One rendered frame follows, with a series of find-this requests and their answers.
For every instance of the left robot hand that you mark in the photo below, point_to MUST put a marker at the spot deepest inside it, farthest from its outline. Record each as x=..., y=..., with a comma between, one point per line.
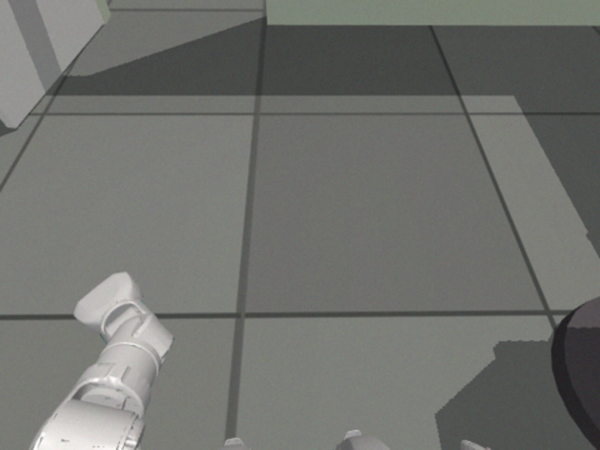
x=115, y=288

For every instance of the left robot arm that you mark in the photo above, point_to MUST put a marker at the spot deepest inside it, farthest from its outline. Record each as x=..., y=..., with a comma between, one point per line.
x=105, y=408

